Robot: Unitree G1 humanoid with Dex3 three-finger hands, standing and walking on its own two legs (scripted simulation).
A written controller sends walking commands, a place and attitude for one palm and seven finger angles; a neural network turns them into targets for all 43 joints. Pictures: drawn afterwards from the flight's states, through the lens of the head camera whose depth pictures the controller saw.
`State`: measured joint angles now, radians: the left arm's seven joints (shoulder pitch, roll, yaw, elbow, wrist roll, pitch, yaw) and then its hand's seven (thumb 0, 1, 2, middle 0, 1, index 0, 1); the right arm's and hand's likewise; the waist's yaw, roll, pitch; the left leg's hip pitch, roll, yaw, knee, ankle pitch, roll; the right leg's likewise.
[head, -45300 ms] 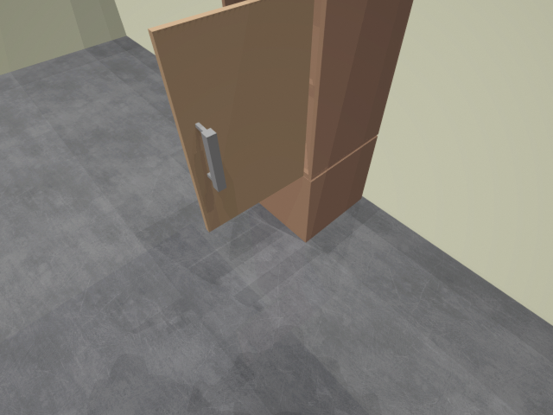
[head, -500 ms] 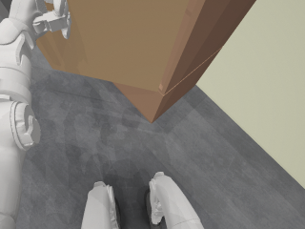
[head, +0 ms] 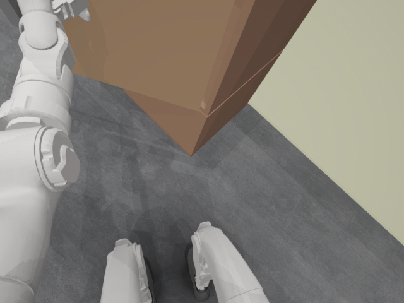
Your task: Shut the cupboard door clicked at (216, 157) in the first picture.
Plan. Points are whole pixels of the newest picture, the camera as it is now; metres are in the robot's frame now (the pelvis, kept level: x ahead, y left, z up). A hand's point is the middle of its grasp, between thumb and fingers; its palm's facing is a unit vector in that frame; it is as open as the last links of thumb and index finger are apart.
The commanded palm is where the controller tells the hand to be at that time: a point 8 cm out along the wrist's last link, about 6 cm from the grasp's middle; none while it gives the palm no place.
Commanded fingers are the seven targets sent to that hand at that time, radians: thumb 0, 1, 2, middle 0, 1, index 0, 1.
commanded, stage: pull the fist back off the door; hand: left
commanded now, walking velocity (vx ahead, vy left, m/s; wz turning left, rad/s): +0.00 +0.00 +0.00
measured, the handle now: out of the picture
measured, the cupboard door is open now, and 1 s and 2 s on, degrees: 30 30 30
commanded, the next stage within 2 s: draw the hand back to the body in 0.62 s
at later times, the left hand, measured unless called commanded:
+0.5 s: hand (81, 36) +0.55 +0.10 +0.10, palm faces +0.04 -1.00 -0.02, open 3.1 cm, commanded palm +0.51 +0.13 +0.11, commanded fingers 0.00 0.90 0.90 -1.30 -1.50 -1.30 -1.50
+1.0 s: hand (44, 56) +0.47 +0.13 +0.15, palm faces +0.10 -0.99 -0.07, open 3.1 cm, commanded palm +0.43 +0.18 +0.16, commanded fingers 0.00 0.90 0.90 -1.30 -1.50 -1.30 -1.50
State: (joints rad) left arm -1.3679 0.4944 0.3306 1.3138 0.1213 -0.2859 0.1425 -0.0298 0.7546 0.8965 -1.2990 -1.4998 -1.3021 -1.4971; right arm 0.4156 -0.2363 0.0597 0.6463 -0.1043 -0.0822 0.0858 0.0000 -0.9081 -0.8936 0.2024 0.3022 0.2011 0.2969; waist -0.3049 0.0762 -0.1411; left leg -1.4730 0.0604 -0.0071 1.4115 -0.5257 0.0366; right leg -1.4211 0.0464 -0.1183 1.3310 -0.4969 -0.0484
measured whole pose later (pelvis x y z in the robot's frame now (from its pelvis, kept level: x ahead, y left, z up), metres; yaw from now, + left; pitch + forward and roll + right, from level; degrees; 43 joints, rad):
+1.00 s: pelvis +0.04 -0.02 +0.08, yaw +2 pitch +18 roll +1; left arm -0.54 0.21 0.20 0.79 -0.11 -0.42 0.00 0.02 0.90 0.90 -1.30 -1.50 -1.30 -1.50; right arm 0.37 -0.23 0.00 0.61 0.01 0.08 0.04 0.00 -0.91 -0.89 0.20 0.30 0.20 0.30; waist -0.08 0.06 -0.14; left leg -0.87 0.03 0.06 1.02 -0.47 0.01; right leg -0.87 0.04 -0.04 1.03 -0.47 -0.06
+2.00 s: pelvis +0.07 +0.03 +0.16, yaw +4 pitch -4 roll -1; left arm 0.48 0.39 0.36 -0.42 -0.08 -0.02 0.11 0.02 0.89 0.90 -0.36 -0.47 -0.37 -0.47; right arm 0.21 -0.23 0.04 0.61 0.03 -0.04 -0.05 0.01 -0.91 -0.89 0.20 0.30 0.20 0.30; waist 0.07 0.09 -0.01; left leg -0.10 -0.04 0.04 0.43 -0.26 0.06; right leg -0.07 -0.01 -0.04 0.39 -0.25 0.01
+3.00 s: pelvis +0.02 +0.03 +0.15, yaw +3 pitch +1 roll -1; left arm 0.56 0.45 0.41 -0.47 -0.07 -0.15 0.13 0.01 0.89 0.90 -0.21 -0.30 -0.22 -0.30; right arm 0.18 -0.24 0.01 0.53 0.02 0.04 -0.10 0.01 -0.91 -0.89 0.20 0.30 0.20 0.30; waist -0.01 0.02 -0.03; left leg -0.34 -0.02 0.06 0.57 -0.24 0.07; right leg -0.32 0.00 -0.03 0.53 -0.23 0.01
